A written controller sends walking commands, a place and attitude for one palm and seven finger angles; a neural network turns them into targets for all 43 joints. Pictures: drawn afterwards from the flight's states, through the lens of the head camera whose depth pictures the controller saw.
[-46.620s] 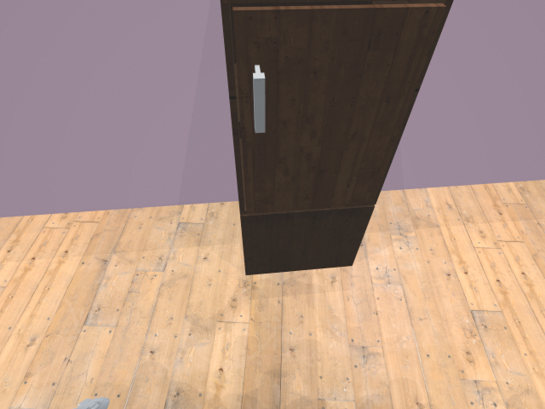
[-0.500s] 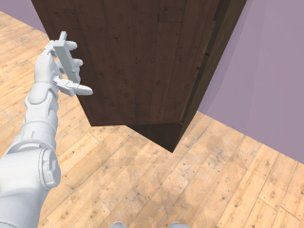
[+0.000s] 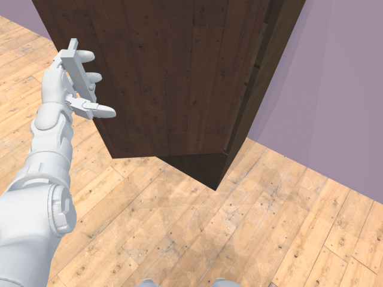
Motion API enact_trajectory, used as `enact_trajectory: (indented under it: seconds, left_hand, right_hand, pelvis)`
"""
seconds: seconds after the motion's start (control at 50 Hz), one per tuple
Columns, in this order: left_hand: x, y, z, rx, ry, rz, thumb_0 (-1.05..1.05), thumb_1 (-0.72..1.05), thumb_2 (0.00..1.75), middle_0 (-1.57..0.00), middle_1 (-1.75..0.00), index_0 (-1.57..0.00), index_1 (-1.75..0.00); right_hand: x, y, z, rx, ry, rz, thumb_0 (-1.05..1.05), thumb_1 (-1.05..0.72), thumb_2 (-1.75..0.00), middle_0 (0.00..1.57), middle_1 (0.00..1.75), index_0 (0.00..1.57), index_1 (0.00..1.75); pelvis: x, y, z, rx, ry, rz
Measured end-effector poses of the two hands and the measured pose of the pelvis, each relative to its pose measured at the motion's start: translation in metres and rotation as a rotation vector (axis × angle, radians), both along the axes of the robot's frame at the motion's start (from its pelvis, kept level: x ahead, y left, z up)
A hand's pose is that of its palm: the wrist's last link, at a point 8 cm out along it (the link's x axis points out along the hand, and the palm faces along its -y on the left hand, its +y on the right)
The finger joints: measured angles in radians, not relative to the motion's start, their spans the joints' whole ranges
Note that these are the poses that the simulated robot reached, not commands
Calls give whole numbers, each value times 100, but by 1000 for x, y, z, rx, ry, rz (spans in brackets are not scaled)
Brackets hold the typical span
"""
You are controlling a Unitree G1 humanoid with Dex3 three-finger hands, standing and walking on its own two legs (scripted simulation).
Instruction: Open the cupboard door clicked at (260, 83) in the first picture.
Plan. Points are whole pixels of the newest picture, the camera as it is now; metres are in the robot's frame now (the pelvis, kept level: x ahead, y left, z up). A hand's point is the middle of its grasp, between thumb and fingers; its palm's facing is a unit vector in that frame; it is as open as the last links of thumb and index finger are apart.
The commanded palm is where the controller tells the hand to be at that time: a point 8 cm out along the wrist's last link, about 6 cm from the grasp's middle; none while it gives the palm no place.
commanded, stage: slide the fingers in behind the handle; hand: left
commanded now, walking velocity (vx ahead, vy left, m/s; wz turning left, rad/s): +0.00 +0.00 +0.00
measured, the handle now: (82, 73) +0.54 +0.20 +0.12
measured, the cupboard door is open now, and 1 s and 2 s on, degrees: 36 36 75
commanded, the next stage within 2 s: close the thumb around the handle in 0.02 s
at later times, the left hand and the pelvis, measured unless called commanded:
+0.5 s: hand (90, 90) +0.49 +0.18 +0.12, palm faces +0.02 -1.00 +0.00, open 10.0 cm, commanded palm +0.47 +0.22 +0.12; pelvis +0.00 +0.00 +0.00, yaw +0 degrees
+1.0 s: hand (91, 88) +0.50 +0.17 +0.12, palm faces +0.03 -1.00 +0.00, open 5.6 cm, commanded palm +0.46 +0.22 +0.12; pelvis +0.00 +0.00 +0.00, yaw +0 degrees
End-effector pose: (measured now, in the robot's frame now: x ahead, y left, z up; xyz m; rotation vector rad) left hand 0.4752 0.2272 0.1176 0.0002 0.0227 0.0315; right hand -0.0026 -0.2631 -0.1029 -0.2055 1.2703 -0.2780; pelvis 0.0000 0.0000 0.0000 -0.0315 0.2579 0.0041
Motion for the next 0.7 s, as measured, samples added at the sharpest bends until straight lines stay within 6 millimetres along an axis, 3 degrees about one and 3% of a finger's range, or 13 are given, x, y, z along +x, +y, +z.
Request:
enact_trajectory:
  seconds: [0.18, 0.28, 0.5, 0.7]
  left_hand:
    - [-2, 4, 1, -7, -11, 2, -1, -50, 30, -30, -120, -31, -120]
    - [-5, 6, 1, -2, -13, -5, -1, -40, 34, -30, -121, -31, -121]
    - [-5, 1, 0, -2, -8, -10, -1, 9, 56, -34, -126, -34, -126]
    - [-2, 1, -1, -1, -7, 0, 0, 63, 78, -37, -132, -38, -132]
  right_hand:
    - [1, -1, 2, -6, -5, -1, 0, -91, -90, 20, 30, 20, 29]
    - [5, 1, 1, -3, -11, 4, 0, -91, -90, 20, 30, 20, 29]
    - [13, 6, -1, 5, -30, 20, 0, -91, -90, 20, 30, 20, 29]
    - [7, 8, -2, 9, -17, 14, 0, -91, -90, 21, 30, 21, 29]
  pelvis:
    - [0, 1, 0, -1, 0, -3]
    - [1, 2, 1, -2, -4, 0]
    - [0, 5, -1, -3, -4, 5]
    - [-1, 5, -1, -3, 2, 2]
